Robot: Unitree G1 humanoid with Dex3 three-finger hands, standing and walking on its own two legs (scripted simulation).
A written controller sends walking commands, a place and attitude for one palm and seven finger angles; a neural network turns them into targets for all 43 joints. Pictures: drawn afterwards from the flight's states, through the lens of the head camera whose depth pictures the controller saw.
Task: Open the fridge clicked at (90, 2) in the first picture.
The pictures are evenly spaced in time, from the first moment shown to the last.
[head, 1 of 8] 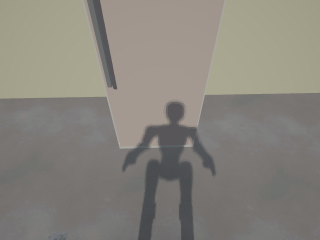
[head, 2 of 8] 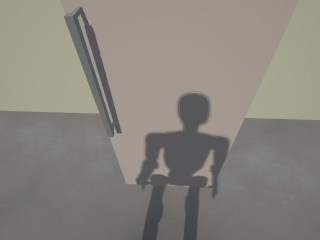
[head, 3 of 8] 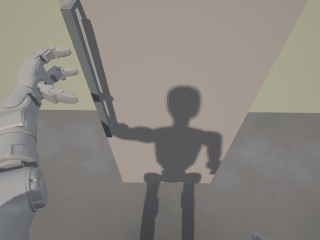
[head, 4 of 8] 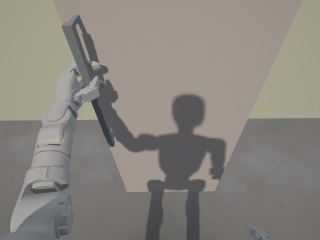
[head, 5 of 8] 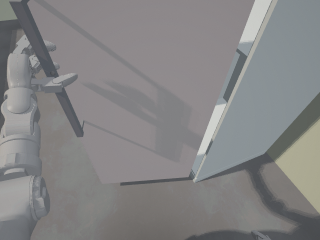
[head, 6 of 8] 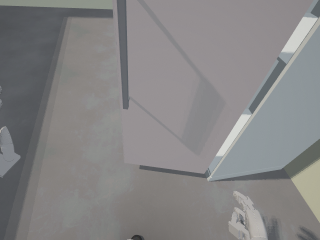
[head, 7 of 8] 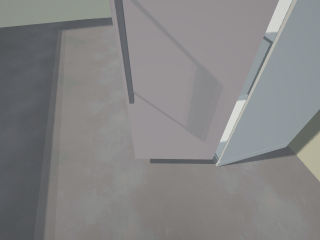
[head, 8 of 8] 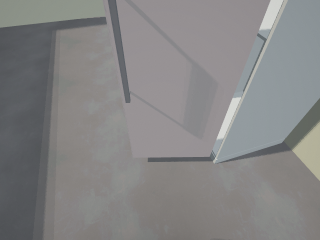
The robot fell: no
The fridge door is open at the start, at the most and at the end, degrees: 0 78 73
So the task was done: yes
